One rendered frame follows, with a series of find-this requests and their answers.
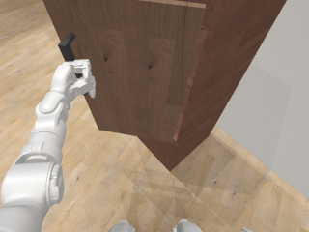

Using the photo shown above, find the robot left hand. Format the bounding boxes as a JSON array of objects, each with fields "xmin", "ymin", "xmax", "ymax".
[{"xmin": 49, "ymin": 59, "xmax": 96, "ymax": 103}]

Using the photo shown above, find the handle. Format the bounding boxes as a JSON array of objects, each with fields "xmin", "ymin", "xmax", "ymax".
[{"xmin": 58, "ymin": 33, "xmax": 87, "ymax": 96}]

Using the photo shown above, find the robot left upper arm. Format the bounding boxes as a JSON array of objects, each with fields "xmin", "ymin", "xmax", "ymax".
[{"xmin": 0, "ymin": 161, "xmax": 65, "ymax": 232}]

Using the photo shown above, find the robot left forearm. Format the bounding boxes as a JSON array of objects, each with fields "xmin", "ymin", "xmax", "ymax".
[{"xmin": 0, "ymin": 91, "xmax": 70, "ymax": 205}]

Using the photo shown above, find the robot shin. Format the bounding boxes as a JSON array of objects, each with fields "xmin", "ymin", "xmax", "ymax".
[
  {"xmin": 119, "ymin": 220, "xmax": 129, "ymax": 224},
  {"xmin": 178, "ymin": 219, "xmax": 188, "ymax": 224}
]

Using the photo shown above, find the robot left shin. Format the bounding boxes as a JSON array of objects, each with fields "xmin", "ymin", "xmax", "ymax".
[{"xmin": 119, "ymin": 220, "xmax": 129, "ymax": 224}]

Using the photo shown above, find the robot right shin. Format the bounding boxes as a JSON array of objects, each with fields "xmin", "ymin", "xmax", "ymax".
[{"xmin": 178, "ymin": 219, "xmax": 188, "ymax": 224}]

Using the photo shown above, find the cupboard door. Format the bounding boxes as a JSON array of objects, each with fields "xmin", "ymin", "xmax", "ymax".
[{"xmin": 43, "ymin": 0, "xmax": 206, "ymax": 143}]

